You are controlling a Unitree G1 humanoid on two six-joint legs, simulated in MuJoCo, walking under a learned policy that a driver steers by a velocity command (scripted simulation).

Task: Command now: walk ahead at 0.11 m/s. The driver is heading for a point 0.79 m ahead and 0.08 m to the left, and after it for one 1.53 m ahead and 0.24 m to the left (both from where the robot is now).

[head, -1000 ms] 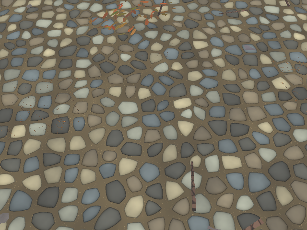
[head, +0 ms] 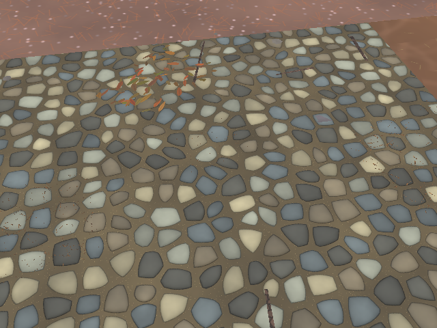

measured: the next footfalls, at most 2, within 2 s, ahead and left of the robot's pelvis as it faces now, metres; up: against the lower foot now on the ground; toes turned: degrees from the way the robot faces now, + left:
right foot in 0.32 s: +0.16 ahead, -0.14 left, +0.00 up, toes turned -3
left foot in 0.80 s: +0.47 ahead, +0.01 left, +0.00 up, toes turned +11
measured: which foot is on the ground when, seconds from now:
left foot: down 0.00-0.32, up 0.34-0.78, down 0.80-1.00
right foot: down 0.00-0.04, up 0.06-0.30, down 0.32-0.80, up 0.82-1.00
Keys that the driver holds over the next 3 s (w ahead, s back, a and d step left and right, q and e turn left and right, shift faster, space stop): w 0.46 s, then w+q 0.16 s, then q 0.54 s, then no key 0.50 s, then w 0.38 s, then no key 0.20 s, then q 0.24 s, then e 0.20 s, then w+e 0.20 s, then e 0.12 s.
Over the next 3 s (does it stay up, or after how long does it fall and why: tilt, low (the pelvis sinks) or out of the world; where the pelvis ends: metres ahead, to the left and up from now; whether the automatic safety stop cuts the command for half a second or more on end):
stays up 0.68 -0.02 0.00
